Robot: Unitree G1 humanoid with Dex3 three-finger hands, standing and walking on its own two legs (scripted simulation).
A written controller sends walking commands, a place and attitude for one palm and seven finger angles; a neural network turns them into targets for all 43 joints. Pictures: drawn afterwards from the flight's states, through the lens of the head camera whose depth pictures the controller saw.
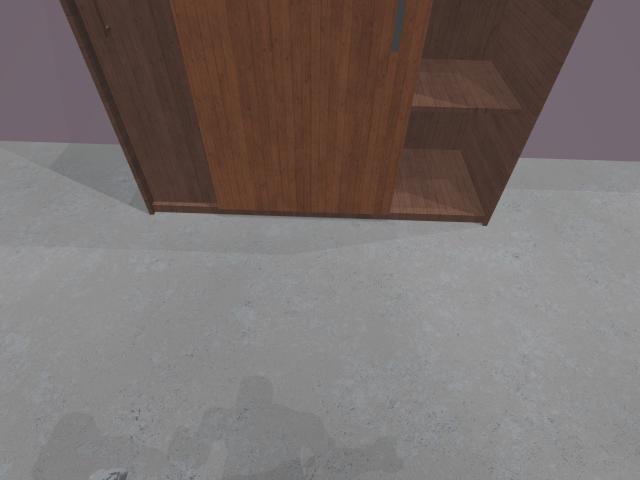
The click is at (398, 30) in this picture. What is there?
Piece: wardrobe's sliding door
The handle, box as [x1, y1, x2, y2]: [391, 0, 406, 51]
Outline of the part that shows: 406,0 398,0 391,47 392,51 398,51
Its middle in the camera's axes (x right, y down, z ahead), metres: +0.23 -0.70 +1.07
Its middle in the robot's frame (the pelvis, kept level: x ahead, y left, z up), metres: +1.30 -0.16 +0.18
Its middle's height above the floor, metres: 0.95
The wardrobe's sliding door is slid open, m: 0.44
